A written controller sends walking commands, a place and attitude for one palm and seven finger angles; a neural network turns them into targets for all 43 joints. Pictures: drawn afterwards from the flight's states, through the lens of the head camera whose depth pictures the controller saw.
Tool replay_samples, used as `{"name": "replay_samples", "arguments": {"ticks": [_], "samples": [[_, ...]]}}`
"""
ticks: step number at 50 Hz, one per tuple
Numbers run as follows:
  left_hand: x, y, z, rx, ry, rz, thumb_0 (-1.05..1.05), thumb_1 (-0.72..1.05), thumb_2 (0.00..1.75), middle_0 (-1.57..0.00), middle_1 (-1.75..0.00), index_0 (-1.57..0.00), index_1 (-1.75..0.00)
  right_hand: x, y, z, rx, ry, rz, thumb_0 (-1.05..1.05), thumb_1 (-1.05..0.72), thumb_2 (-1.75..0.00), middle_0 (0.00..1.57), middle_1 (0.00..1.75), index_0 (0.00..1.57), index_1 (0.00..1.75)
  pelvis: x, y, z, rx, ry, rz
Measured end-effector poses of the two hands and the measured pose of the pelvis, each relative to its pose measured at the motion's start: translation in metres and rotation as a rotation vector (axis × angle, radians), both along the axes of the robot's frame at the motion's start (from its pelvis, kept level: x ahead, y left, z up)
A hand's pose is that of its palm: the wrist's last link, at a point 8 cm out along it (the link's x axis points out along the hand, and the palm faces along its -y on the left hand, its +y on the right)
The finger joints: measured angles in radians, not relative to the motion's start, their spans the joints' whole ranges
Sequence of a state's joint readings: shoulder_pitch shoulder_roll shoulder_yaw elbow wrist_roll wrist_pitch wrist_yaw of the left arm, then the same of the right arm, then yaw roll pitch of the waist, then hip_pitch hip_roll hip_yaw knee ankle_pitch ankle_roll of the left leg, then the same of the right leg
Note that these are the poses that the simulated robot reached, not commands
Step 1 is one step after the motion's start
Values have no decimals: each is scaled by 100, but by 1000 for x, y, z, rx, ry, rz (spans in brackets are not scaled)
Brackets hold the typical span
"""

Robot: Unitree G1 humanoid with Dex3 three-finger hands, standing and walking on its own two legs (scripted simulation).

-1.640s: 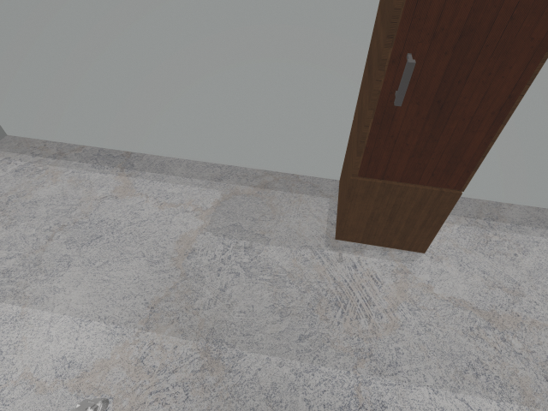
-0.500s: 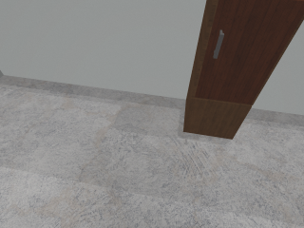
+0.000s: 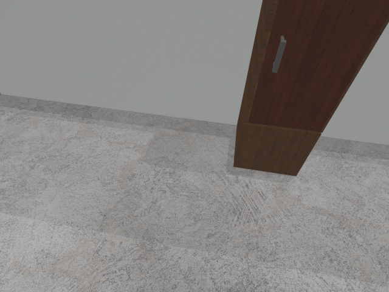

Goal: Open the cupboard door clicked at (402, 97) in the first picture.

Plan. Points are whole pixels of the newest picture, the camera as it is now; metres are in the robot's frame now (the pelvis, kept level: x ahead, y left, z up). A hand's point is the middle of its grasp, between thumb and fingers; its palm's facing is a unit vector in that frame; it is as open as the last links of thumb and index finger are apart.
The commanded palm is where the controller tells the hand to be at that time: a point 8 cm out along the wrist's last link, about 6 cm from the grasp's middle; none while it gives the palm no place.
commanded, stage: walk to a spot facing it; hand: left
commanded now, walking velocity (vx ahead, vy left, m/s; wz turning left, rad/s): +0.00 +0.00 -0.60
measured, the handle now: (278, 54) +0.94 -0.26 +0.04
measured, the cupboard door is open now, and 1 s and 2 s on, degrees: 0 0 0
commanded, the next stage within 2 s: none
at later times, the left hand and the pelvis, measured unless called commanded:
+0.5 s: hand out of the picture +0.05 +0.17 -0.17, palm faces -0.18 -0.95 -0.24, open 7.3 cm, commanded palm none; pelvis -0.03 -0.01 -0.01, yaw -15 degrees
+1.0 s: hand (120, 287) +0.16 +0.19 -0.17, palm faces -0.49 -0.84 -0.24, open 7.3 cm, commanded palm none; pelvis -0.03 +0.05 -0.01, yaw -33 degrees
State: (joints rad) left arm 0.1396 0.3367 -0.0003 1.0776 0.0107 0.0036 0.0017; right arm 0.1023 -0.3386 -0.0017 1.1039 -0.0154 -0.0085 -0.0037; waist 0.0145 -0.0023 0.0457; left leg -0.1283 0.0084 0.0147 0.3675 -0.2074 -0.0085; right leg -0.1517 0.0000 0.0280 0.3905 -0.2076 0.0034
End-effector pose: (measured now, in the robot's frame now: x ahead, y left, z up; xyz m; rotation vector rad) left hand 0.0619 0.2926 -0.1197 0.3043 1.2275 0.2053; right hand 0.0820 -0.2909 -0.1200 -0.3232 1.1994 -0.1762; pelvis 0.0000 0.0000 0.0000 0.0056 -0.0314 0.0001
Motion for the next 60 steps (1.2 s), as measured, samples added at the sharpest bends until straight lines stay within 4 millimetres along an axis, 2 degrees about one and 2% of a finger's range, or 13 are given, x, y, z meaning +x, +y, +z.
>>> {"name": "replay_samples", "arguments": {"ticks": [5, 10, 16, 21, 25, 30, 35, 39, 44, 49, 54, 57, 60], "samples": [[-3, -11, -10, -17, 37, -24, 0, 91, 90, -20, -30, -20, -30, -11, 10, -8, 23, -21, -56, 0, -91, -90, 20, 30, 20, 30, -4, 0, -6, 5, 7, -52], [-4, -32, -23, -55, 62, -68, 0, 91, 90, -20, -30, -20, -30, -35, 20, -24, 70, -19, -124, 0, -91, -90, 20, 30, 20, 30, -12, -4, -15, 23, 10, -107], [-7, -62, -33, -67, 55, -108, 0, 91, 90, -20, -30, -20, -30, -61, 15, -52, 123, 1, -200, 0, -91, -90, 20, 30, 21, 30, -20, -17, -31, 20, 2, -171], [-17, -77, -24, -88, 83, -119, 0, 91, 90, -20, -30, -20, -30, -73, 13, -41, 126, 11, -239, 0, -91, -90, 20, 30, 20, 30, -26, -17, -18, 17, 20, -208], [-13, -77, -18, -97, 97, -155, 0, 91, 90, -21, -30, -21, -30, -79, 13, -27, 110, -16, -281, 0, -91, -90, 20, 30, 20, 30, -27, -13, -9, 29, 40, -255], [5, -63, -17, -95, 83, -209, 0, 90, 90, -21, -30, -21, -30, -83, 17, -14, 75, -63, -335, 0, -91, -90, 20, 30, 20, 30, -28, 1, -6, 28, 53, -318], [34, -39, -26, -92, 54, -273, 0, 90, 90, -21, -30, -21, -30, -92, 33, -3, 27, -125, -384, 0, -91, -90, 20, 30, 20, 30, -30, 25, -11, 17, 63, -379], [65, -25, -30, -96, 21, -331, 0, 91, 90, -20, -30, -20, -30, -117, 55, 3, 1, -130, -424, 0, -91, -90, 20, 30, 20, 30, -32, 41, -12, 6, 47, -424], [95, -25, -20, -105, -19, -410, 0, 91, 90, -20, -30, -20, -30, -154, 79, 6, 13, -77, -498, 0, -91, -90, 20, 30, 20, 30, -32, 49, -5, -15, 35, -494], [113, -48, -16, -109, -3, -504, 0, 91, 90, -20, -30, -20, -30, -193, 97, -2, 48, -42, -603, 0, -91, -90, 20, 30, 21, 30, -33, 50, -5, -21, 33, -569], [129, -96, -15, -113, -8, -635, 0, 91, 90, -20, -30, -20, -30, -242, 107, -20, 96, 14, -727, 0, -91, -90, 20, 30, 21, 30, -41, 40, -11, -15, 37, -650], [138, -127, -19, -111, -59, -712, 0, 91, 90, -20, -30, -20, -30, -274, 107, -38, 120, 52, -790, 0, -91, -90, 20, 30, 21, 30, -48, 30, -23, -3, 42, -688], [137, -146, -16, -115, -80, -748, 0, 91, 90, -20, -30, -20, -30, -294, 106, -41, 115, 96, -838, 0, -91, -90, 20, 30, 20, 30, -52, 29, -23, -12, 37, -715]]}}
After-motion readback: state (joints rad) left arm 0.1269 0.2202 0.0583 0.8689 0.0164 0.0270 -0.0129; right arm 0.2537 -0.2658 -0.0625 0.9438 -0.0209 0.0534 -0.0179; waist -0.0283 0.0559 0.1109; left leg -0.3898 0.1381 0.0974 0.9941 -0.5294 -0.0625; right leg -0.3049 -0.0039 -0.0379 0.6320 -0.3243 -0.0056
